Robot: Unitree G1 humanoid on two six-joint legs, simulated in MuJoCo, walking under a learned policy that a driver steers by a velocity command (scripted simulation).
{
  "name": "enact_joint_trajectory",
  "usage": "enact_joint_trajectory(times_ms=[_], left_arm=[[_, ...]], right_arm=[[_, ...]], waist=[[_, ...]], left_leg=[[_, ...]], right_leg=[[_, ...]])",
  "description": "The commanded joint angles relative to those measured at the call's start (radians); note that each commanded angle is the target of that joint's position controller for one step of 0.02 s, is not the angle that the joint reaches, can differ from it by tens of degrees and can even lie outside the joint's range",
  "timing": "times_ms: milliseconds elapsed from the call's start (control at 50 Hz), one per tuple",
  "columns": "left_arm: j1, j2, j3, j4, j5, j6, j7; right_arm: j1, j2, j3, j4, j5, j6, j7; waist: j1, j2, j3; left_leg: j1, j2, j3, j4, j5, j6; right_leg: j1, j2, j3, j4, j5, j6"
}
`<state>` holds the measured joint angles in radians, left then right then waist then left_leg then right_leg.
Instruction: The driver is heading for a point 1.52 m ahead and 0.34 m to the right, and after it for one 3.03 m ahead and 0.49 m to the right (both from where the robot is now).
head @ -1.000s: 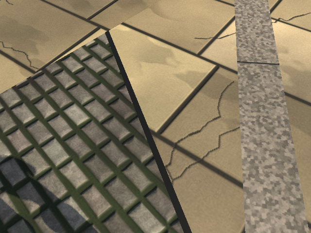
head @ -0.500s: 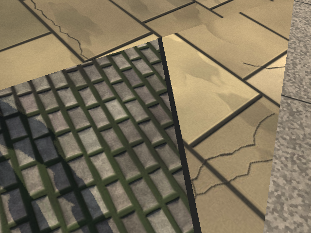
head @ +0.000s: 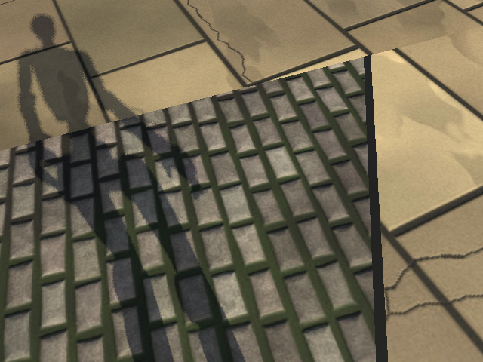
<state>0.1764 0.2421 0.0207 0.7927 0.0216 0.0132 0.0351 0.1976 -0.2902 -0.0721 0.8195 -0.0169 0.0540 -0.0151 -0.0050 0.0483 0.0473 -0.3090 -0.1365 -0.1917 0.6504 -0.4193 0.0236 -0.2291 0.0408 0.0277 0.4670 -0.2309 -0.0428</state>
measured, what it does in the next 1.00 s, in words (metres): steps on the spot, turning right: left foot, then right foot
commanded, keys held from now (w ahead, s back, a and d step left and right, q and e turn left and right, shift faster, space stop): e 0.72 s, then no key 0.08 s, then q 0.20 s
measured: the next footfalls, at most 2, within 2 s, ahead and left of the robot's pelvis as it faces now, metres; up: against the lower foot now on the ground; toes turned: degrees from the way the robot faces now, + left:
left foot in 0.34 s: +0.02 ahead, +0.11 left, +0.00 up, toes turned -15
right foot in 0.82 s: -0.05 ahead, -0.09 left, +0.00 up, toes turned -27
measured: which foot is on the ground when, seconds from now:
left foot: up 0.00-0.32, down 0.34-0.82, up 0.84-1.00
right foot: down 0.00-0.34, up 0.36-0.80, down 0.82-1.00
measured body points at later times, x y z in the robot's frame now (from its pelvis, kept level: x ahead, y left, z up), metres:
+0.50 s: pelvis -0.02 +0.03 +0.01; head +0.02 +0.05 +0.45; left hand +0.14 +0.29 -0.13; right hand +0.01 -0.27 -0.10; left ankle -0.02 +0.12 -0.74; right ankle -0.07 -0.08 -0.67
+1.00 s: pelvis -0.05 -0.01 +0.00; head -0.04 -0.05 +0.45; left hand +0.20 +0.14 -0.10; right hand -0.12 -0.27 -0.15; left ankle -0.01 +0.13 -0.69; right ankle -0.08 -0.07 -0.74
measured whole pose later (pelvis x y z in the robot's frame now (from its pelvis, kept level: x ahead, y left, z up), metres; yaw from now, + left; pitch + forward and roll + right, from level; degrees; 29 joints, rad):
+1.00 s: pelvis -0.05 -0.01 +0.00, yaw -24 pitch -2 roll +1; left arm 0.10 0.21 -0.01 0.81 0.02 0.02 0.02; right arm 0.26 -0.28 -0.04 0.90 -0.01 0.06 0.00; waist -0.04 0.05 0.08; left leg -0.33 0.01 -0.04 0.86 -0.44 -0.01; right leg -0.14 0.04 -0.06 0.40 -0.23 -0.08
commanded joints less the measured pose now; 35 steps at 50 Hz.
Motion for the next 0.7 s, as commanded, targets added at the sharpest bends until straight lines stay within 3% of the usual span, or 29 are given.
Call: enact_joint_trajectory(times_ms=[20,40,60,120,240,280,320,340,360,380,400,420,440,500,580,700], left_arm=[[-0.109,0.085,-0.001,-0.059,0.001,-0.025,-0.018],[-0.087,0.120,0.009,-0.049,-0.003,-0.024,-0.016],[-0.050,0.156,0.022,-0.036,-0.005,-0.021,-0.018],[0.059,0.216,0.053,0.001,-0.017,-0.012,-0.022],[0.052,0.206,0.081,0.014,-0.011,0.013,-0.028],[0.018,0.207,0.089,0.009,-0.010,0.022,-0.034],[-0.044,0.204,0.092,-0.005,-0.017,0.035,-0.039],[-0.041,0.180,0.087,-0.015,-0.021,0.035,-0.039],[0.025,0.108,0.071,-0.018,-0.022,0.030,-0.039],[0.016,0.147,0.081,-0.018,-0.015,0.032,-0.023],[0.018,0.197,0.092,-0.005,0.001,0.035,-0.020],[0.048,0.193,0.096,0.021,0.002,0.039,-0.026],[0.077,0.183,0.096,0.037,0.001,0.046,-0.034],[0.059,0.170,0.089,0.034,0.000,0.059,-0.060],[-0.021,0.152,0.076,-0.008,-0.006,0.067,-0.075],[-0.060,0.126,0.060,-0.059,-0.019,0.069,-0.084]], right_arm=[[0.078,-0.063,-0.006,0.002,-0.001,-0.002,-0.001],[0.054,-0.069,-0.005,0.002,-0.007,-0.004,0.000],[0.035,-0.079,-0.006,0.006,-0.006,-0.007,-0.002],[-0.019,-0.084,-0.004,0.000,0.011,-0.012,-0.016],[-0.045,-0.064,0.007,-0.019,0.021,-0.027,-0.029],[-0.011,-0.061,0.010,-0.017,0.022,-0.035,-0.032],[0.070,-0.057,0.011,0.003,0.019,-0.044,-0.038],[0.085,-0.105,-0.001,0.006,0.008,-0.048,-0.046],[0.068,-0.187,-0.013,-0.012,-0.011,-0.046,-0.054],[-0.023,-0.243,-0.023,-0.045,-0.018,-0.040,-0.047],[-0.035,-0.176,-0.008,-0.053,-0.019,-0.043,-0.039],[-0.080,-0.111,0.011,-0.063,-0.009,-0.048,-0.034],[-0.105,-0.089,0.020,-0.075,-0.008,-0.049,-0.033],[-0.040,-0.105,0.019,-0.068,-0.007,-0.054,-0.038],[0.054,-0.132,0.007,-0.044,-0.008,-0.053,-0.035],[0.035,-0.160,-0.008,-0.048,-0.015,-0.055,-0.013]], waist=[[-0.062,-0.195,-0.012],[-0.044,-0.234,-0.013],[-0.024,-0.234,-0.024],[0.020,-0.200,-0.058],[0.024,-0.195,-0.088],[0.007,-0.197,-0.102],[-0.044,-0.184,-0.104],[-0.038,-0.124,-0.099],[-0.001,0.092,-0.106],[-0.001,0.171,-0.040],[0.016,0.075,-0.015],[0.048,0.030,-0.001],[0.062,0.037,0.003],[0.027,0.079,-0.019],[-0.028,0.085,-0.031],[-0.029,0.114,-0.047]], left_leg=[[0.059,0.077,0.053,0.062,-0.001,-0.032],[0.042,0.077,0.092,0.033,0.021,-0.043],[0.018,0.065,0.118,0.022,0.008,-0.052],[-0.067,0.060,0.131,0.039,-0.037,-0.064],[-0.053,0.064,0.125,0.027,-0.046,-0.047],[0.021,0.056,0.128,-0.063,-0.010,-0.030],[0.178,0.051,0.150,-0.291,0.138,-0.009],[0.281,0.125,0.079,-0.393,0.149,0.011],[0.360,0.372,-0.166,-0.477,0.076,0.065],[0.179,0.512,-0.283,-0.486,0.172,0.178],[0.115,0.507,-0.236,-0.456,0.300,0.216],[0.098,0.442,-0.132,-0.431,0.382,0.197],[0.114,0.381,-0.037,-0.409,0.447,0.169],[0.228,0.338,0.069,-0.356,0.619,0.161],[0.346,0.390,0.079,-0.326,0.681,0.193],[0.269,0.417,0.160,-0.280,0.716,0.184]], right_leg=[[-0.042,-0.238,0.287,-0.249,0.142,-0.120],[0.008,-0.201,0.270,-0.221,0.209,-0.106],[0.065,-0.187,0.269,-0.183,0.308,-0.109],[0.195,-0.219,0.342,-0.127,0.438,-0.147],[0.167,-0.210,0.430,-0.136,0.374,-0.168],[0.119,-0.191,0.442,-0.130,0.345,-0.149],[0.013,-0.138,0.418,-0.093,0.243,-0.090],[-0.103,-0.084,0.381,-0.041,0.090,-0.034],[-0.238,0.030,0.233,0.165,-0.174,0.018],[-0.303,0.109,0.072,0.352,-0.335,0.033],[-0.259,0.038,0.091,0.510,-0.319,0.032],[-0.247,0.033,0.089,0.586,-0.266,0.031],[-0.252,0.030,0.075,0.639,-0.220,0.041],[-0.307,0.017,0.031,0.653,-0.183,0.079],[-0.338,-0.007,0.004,0.536,-0.205,0.100],[-0.168,-0.026,-0.075,0.326,-0.229,0.059]])
Keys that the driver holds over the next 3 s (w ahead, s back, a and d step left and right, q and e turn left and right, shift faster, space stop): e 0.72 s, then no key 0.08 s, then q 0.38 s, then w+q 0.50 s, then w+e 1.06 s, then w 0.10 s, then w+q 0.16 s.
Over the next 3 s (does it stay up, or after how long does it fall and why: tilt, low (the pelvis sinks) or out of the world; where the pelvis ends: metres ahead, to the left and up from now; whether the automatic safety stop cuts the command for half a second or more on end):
stays up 0.77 -0.14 -0.01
